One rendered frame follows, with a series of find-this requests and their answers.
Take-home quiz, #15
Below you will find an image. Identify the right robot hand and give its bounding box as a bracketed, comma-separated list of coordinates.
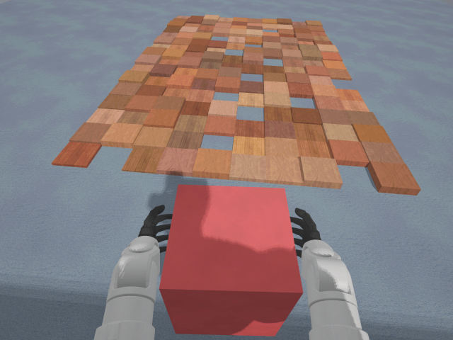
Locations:
[290, 208, 321, 258]

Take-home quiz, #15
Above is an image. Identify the robot right forearm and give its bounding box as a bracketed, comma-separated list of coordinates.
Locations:
[302, 239, 369, 340]

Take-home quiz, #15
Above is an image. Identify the carton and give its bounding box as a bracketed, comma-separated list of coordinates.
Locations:
[159, 184, 303, 336]

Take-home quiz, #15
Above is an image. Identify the left robot hand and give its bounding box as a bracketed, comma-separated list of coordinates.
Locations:
[138, 205, 173, 253]

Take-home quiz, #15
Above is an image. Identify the robot left forearm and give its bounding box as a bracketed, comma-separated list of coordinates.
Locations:
[94, 236, 160, 340]

